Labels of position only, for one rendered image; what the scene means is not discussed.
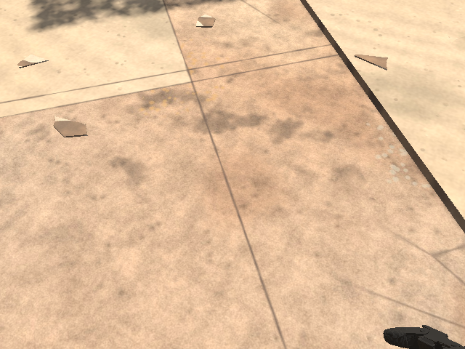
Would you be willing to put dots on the right robot hand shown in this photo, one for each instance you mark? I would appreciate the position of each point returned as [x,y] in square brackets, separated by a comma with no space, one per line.
[419,338]

